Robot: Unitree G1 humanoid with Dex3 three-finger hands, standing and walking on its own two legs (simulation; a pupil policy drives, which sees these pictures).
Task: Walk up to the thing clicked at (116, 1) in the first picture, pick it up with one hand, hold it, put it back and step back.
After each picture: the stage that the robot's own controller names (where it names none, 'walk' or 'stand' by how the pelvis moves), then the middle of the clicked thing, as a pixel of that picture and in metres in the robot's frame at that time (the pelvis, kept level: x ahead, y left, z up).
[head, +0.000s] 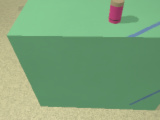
stand; (116, 10) +0.76 -0.15 +0.07
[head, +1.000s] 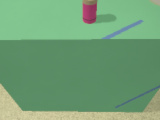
rise first; (89, 9) +0.69 +0.01 +0.10
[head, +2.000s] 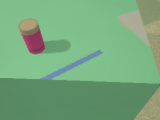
stand; (32, 37) +0.48 +0.22 +0.10
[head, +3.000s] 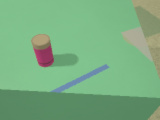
stand; (43, 51) +0.47 +0.18 +0.07
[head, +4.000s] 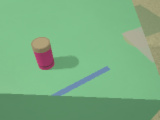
stand; (43, 54) +0.45 +0.18 +0.07
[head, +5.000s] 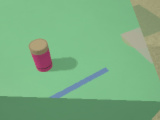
stand; (41, 56) +0.45 +0.18 +0.06
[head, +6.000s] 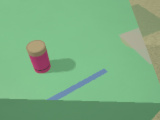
stand; (39, 57) +0.44 +0.19 +0.06
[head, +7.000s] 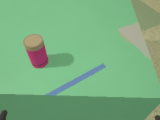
rise first; (36, 52) +0.45 +0.20 +0.07
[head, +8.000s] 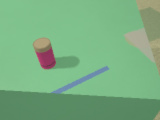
go down; (45, 54) +0.46 +0.21 +0.07
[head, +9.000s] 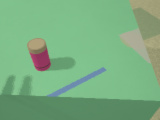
go down; (39, 55) +0.45 +0.19 +0.07
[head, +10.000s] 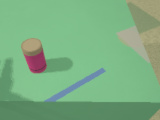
go down; (34, 56) +0.43 +0.19 +0.08
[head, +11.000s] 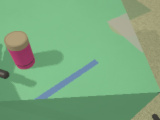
close in; (21, 51) +0.43 +0.20 +0.09
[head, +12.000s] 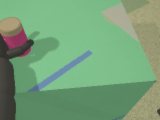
close; (16, 38) +0.47 +0.20 +0.11
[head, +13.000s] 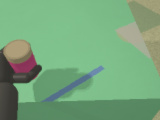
lift; (23, 61) +0.35 +0.19 +0.16
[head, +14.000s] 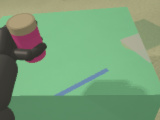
lift; (28, 39) +0.32 +0.16 +0.28
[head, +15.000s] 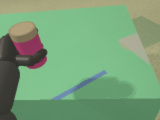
hold; (29, 46) +0.33 +0.17 +0.25
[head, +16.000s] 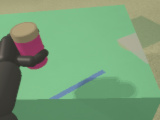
crouch; (30, 46) +0.33 +0.16 +0.25
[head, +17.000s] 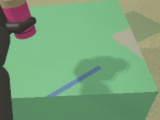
crouch; (19, 16) +0.42 +0.19 +0.29
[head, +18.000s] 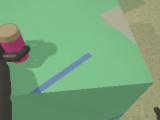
lower; (13, 44) +0.46 +0.21 +0.09
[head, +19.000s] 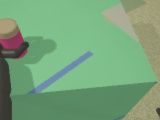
lower; (12, 39) +0.46 +0.21 +0.11
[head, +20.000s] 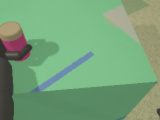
lower; (15, 42) +0.46 +0.20 +0.11
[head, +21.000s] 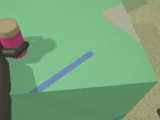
lower; (12, 39) +0.47 +0.21 +0.11
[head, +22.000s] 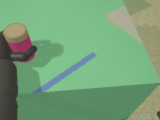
loosen; (20, 43) +0.45 +0.19 +0.11
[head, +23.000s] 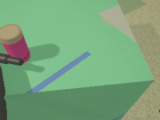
withdraw; (15, 45) +0.45 +0.20 +0.11
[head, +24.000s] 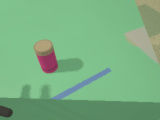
sink last; (46, 57) +0.43 +0.18 +0.08
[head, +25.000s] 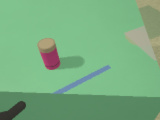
stand; (49, 54) +0.46 +0.18 +0.07
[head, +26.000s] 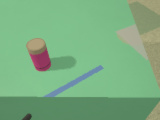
stand; (39, 55) +0.44 +0.19 +0.07
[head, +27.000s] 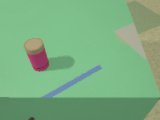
stand; (37, 55) +0.44 +0.20 +0.07
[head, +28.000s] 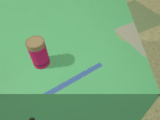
stand; (38, 53) +0.45 +0.20 +0.07
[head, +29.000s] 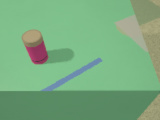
walk; (36, 47) +0.45 +0.19 +0.08
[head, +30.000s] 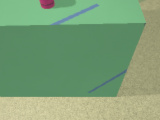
walk; out of the picture +0.73 +0.19 +0.10
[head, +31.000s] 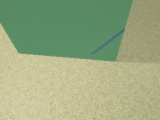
walk; out of the picture +1.13 +0.13 +0.10
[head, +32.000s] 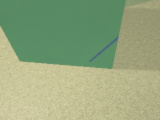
stand; out of the picture +1.18 +0.14 +0.09
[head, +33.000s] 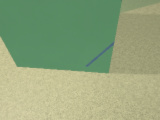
stand; out of the picture +1.17 +0.17 +0.07
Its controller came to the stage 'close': yes
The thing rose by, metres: 0.23
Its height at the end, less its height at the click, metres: +0.00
